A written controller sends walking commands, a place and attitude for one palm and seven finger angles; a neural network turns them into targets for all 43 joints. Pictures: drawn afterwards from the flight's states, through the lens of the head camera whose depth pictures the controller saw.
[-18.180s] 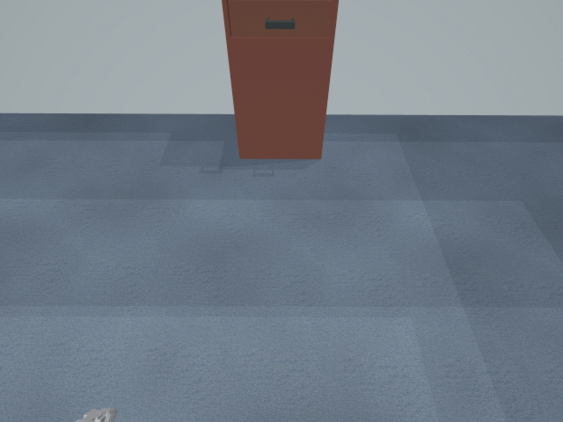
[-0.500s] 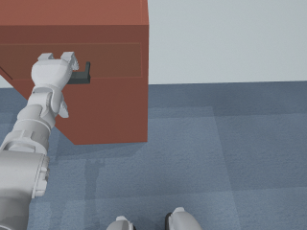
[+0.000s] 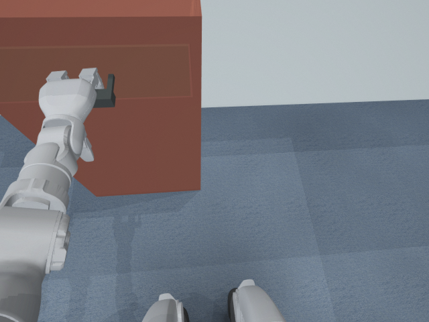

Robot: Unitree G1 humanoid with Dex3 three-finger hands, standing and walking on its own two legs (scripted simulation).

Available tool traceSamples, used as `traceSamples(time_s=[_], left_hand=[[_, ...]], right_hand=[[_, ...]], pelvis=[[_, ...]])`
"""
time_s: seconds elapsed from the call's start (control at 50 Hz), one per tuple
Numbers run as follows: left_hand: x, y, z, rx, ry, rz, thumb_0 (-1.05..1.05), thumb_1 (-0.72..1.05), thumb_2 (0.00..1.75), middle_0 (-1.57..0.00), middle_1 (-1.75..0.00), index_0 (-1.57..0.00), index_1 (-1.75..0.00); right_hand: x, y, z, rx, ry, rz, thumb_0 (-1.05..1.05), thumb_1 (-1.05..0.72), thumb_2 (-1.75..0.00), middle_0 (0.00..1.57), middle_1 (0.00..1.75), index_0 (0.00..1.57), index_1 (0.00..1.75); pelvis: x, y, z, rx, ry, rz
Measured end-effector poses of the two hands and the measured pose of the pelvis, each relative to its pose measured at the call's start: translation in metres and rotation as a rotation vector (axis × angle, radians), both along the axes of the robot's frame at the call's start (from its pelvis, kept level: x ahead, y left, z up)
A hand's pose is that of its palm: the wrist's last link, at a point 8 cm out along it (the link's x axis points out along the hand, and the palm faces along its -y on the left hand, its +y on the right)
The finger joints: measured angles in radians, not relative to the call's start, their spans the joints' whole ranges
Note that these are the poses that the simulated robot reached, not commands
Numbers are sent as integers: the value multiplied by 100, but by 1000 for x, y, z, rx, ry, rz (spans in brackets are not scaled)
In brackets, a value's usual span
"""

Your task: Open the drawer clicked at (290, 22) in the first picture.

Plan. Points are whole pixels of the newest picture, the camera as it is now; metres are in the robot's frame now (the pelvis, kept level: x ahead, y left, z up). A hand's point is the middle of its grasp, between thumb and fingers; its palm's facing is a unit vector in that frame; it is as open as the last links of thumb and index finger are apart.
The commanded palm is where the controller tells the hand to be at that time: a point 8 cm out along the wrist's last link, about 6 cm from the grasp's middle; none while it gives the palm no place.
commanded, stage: lower the fingers behind the handle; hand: left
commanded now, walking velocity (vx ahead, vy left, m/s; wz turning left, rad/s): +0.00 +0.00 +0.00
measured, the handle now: (83, 89) +0.56 +0.22 +0.03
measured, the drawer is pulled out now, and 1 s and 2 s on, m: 0.00 0.00 0.08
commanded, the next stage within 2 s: close the thumb around the handle in 0.16 s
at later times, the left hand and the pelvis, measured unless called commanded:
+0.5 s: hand (80, 119) +0.50 +0.22 +0.01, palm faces -0.06 -0.04 -1.00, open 12.2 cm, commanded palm +0.49 +0.22 +0.06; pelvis +0.01 +0.00 +0.01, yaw +0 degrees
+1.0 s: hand (80, 121) +0.50 +0.22 +0.01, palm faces -0.06 -0.04 -1.00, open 6.3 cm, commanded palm +0.49 +0.22 +0.06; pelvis +0.01 +0.00 +0.01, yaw +0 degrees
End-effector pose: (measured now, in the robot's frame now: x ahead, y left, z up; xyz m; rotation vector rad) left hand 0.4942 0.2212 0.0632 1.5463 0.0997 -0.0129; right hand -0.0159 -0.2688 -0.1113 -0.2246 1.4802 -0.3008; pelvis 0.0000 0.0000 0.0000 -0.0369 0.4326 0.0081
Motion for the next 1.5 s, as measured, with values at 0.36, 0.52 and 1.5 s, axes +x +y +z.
traceSamples(time_s=[0.36, 0.52, 1.5], left_hand=[[-6, 3, 2, -18, -7, -31, 0, -46, 32, -31, -120, -32, -120], [-8, 2, 4, -17, -6, -12, 0, -19, 43, -33, -123, -34, -123], [-42, 3, 1, -25, -24, -26, 1, 67, 79, -27, -132, -33, -130]], right_hand=[[17, -8, 2, -6, -13, 18, 0, -90, -90, 20, 30, 21, 30], [28, -9, 3, 1, -35, 22, 0, -90, -90, 20, 30, 21, 30], [58, -1, 4, 36, -87, 21, 1, -90, -90, 20, 30, 21, 30]], pelvis=[[9, -4, 3, 3, -6, -3], [11, -5, 6, 5, -17, -4], [23, -1, 16, 11, -60, -22]])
